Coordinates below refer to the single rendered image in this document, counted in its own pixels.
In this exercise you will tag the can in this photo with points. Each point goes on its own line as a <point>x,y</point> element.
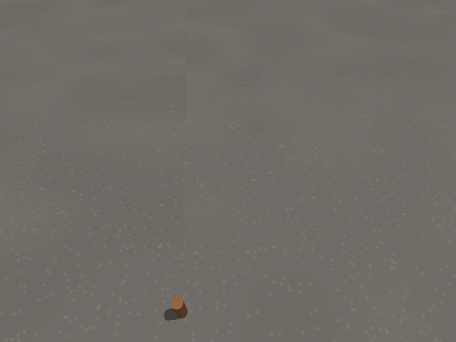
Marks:
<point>179,307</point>

